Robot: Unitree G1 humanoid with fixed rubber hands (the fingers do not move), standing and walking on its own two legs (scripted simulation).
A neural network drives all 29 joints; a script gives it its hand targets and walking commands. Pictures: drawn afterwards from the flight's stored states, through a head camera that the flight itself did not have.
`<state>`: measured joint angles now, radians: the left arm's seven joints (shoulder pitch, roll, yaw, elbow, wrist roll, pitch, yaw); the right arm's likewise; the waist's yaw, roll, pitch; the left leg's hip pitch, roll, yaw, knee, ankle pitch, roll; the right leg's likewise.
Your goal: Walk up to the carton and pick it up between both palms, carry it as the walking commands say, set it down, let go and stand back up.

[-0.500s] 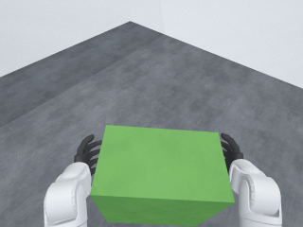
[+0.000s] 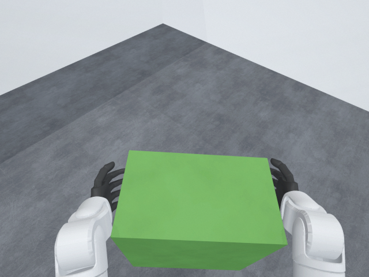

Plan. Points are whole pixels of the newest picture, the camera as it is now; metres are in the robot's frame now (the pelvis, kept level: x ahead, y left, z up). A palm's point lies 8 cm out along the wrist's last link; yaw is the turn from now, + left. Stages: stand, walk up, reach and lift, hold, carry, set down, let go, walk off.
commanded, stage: carry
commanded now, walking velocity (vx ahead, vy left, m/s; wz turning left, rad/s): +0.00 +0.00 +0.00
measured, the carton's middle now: (192, 218) +0.25 +0.01 +0.00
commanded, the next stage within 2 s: hold in 1.52 s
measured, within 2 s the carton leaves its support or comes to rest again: neither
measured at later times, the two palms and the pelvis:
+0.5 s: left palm (100, 179) +0.29 +0.19 +0.08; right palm (274, 179) +0.31 -0.16 +0.07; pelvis +0.05 +0.01 +0.00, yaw +0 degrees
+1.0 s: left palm (98, 198) +0.25 +0.19 +0.08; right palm (283, 196) +0.27 -0.16 +0.08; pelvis +0.01 +0.01 +0.00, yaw +0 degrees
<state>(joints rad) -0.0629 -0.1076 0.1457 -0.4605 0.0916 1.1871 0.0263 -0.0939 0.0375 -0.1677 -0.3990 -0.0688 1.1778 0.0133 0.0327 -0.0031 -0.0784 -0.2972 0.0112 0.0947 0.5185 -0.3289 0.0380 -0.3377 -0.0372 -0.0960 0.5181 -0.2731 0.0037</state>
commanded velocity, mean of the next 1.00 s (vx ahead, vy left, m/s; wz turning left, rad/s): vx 0.00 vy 0.00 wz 0.00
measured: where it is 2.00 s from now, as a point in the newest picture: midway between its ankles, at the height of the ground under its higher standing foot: outside the picture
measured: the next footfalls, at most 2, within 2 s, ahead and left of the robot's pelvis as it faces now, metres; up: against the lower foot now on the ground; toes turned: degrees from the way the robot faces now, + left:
none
